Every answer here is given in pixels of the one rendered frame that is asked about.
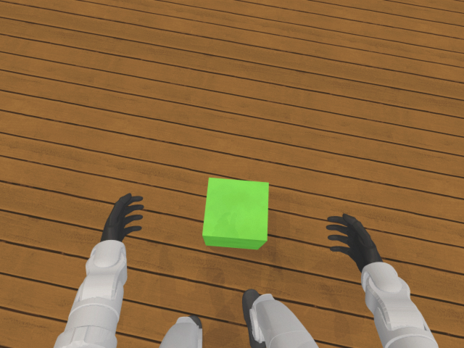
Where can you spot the robot right thigh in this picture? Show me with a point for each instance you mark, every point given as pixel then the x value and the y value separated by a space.
pixel 274 323

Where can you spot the left robot forearm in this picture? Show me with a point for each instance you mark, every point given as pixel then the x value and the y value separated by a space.
pixel 95 312

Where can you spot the robot left hand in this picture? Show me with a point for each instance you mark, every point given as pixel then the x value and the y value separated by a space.
pixel 114 228

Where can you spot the robot thigh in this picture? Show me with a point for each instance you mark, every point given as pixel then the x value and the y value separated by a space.
pixel 274 323
pixel 183 335

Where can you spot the robot left thigh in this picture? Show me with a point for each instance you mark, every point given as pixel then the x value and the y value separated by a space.
pixel 183 335

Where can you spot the carton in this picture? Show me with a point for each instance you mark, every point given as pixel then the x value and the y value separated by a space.
pixel 236 214

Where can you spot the right robot forearm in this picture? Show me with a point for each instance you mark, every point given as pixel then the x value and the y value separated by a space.
pixel 398 321

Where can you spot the robot right hand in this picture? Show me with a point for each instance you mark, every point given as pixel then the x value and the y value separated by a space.
pixel 361 248

